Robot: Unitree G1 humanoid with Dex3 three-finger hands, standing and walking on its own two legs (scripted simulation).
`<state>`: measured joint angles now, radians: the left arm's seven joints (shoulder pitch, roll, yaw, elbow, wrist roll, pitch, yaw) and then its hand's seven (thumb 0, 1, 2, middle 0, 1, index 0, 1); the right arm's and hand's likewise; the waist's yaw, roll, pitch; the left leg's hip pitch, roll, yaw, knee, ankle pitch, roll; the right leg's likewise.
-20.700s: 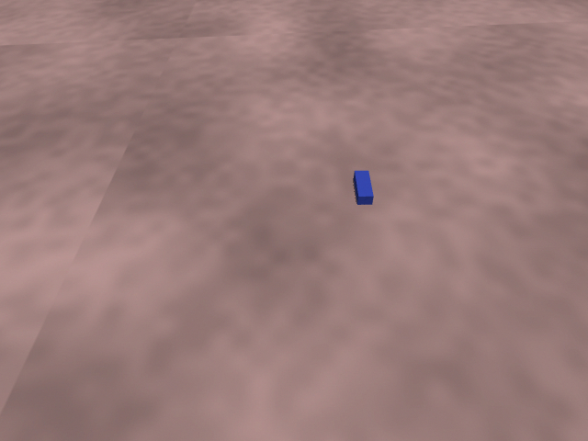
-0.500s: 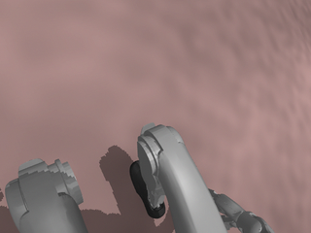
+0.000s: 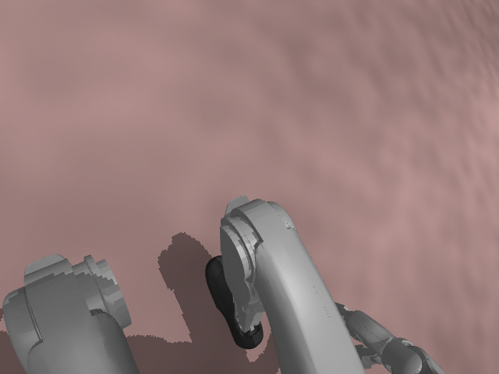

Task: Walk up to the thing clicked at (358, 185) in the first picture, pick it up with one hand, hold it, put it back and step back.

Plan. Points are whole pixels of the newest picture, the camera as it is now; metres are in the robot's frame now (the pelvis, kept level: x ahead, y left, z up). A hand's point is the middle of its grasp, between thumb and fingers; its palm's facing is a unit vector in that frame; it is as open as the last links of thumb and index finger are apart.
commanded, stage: close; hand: left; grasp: from above
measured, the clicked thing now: out of the picture +0.43 +0.39 -0.26
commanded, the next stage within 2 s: settle in 1.16 s
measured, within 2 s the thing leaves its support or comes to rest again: leaves its support in 1.58 s
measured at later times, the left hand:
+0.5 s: hand out of the picture +0.41 +0.37 -0.23, palm faces -0.43 -0.15 -0.89, open 10.8 cm
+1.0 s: hand out of the picture +0.41 +0.37 -0.23, palm faces -0.42 -0.14 -0.90, open 10.3 cm
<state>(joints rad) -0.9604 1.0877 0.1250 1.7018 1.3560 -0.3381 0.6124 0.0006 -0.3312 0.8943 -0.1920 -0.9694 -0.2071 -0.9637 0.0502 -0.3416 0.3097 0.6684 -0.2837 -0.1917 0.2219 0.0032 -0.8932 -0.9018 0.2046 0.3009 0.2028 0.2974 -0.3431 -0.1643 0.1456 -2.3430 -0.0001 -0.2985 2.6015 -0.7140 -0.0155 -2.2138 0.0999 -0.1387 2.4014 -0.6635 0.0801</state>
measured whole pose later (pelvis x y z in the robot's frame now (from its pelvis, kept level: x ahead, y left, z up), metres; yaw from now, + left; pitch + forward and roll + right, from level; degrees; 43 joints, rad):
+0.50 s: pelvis +0.00 +0.00 +0.00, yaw +0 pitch +24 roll -16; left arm -0.95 1.09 0.12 1.68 1.34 -0.35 0.60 0.00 -0.04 0.72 -0.39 -0.84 -0.42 -0.82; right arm 0.05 -0.33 0.32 0.67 -0.29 -0.19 0.23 0.00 -0.89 -0.90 0.20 0.30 0.20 0.30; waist -0.33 -0.16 0.15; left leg -2.34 0.00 -0.30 2.60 -0.72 -0.01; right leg -2.21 0.10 -0.14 2.40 -0.67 0.08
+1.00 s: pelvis +0.00 +0.00 +0.00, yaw +0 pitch +24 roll -16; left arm -0.97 1.09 0.11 1.70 1.35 -0.34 0.61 0.01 0.03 0.53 -0.54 -0.69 -0.57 -0.67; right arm 0.05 -0.34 0.32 0.66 -0.28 -0.19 0.22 0.00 -0.89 -0.90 0.20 0.30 0.20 0.30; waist -0.34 -0.16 0.14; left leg -2.35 0.00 -0.30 2.60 -0.71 -0.01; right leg -2.21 0.09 -0.14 2.40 -0.66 0.08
